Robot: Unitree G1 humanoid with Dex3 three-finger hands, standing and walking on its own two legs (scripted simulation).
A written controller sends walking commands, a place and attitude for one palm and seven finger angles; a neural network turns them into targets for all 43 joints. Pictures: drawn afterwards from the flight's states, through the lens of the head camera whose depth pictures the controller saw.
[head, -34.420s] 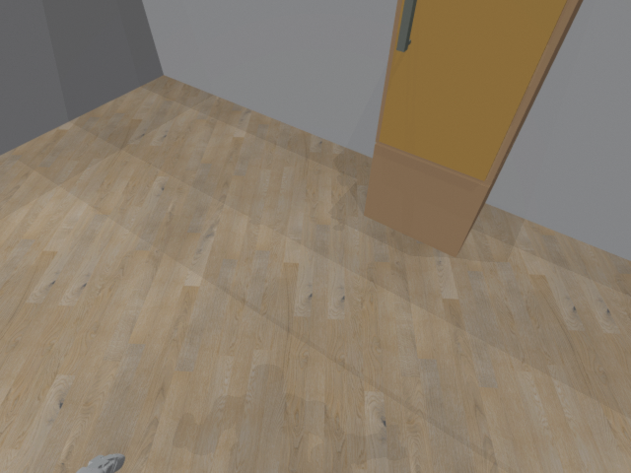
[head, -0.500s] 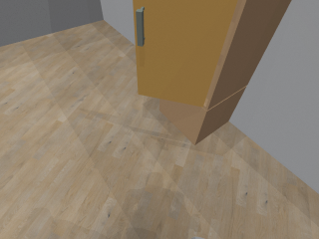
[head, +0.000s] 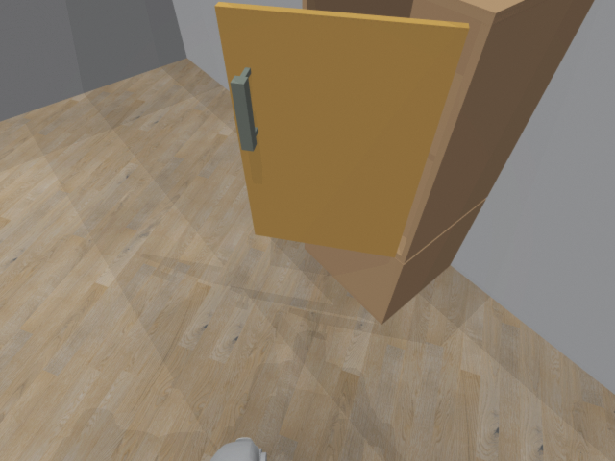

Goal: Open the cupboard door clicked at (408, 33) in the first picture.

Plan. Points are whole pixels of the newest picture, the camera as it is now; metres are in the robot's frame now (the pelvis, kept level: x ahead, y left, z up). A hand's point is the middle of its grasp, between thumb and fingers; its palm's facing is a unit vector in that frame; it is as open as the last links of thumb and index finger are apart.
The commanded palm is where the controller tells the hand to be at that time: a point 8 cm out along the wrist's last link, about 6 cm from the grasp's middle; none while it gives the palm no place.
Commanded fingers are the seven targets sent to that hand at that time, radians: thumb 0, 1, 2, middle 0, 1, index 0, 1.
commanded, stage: come to a stop and stand still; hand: left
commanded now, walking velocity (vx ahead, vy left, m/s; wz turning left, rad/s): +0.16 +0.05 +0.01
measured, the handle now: (247, 109) +0.69 +0.16 +0.07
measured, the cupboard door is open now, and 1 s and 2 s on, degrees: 39 39 39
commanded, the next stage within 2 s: look again from close up in 1.56 s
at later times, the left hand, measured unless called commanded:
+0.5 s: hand out of the picture +0.14 +0.23 -0.18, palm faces +0.01 -0.97 -0.26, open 7.4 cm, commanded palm none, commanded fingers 0.00 0.90 0.90 -0.20 -0.30 -0.20 -0.30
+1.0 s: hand out of the picture +0.14 +0.15 -0.18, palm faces -0.06 -0.97 -0.23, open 7.3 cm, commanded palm none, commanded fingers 0.00 0.90 0.90 -0.20 -0.30 -0.20 -0.30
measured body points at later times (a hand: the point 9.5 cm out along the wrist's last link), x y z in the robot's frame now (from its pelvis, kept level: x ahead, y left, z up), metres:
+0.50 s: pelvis +0.07 +0.03 -0.01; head +0.10 +0.02 +0.44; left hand +0.14 +0.28 -0.16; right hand +0.13 -0.22 -0.16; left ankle +0.15 +0.14 -0.75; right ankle +0.06 -0.11 -0.72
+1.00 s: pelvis +0.08 -0.03 -0.01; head +0.09 -0.04 +0.44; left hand +0.14 +0.20 -0.16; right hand +0.07 -0.25 -0.18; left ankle +0.10 +0.08 -0.75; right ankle +0.06 -0.12 -0.75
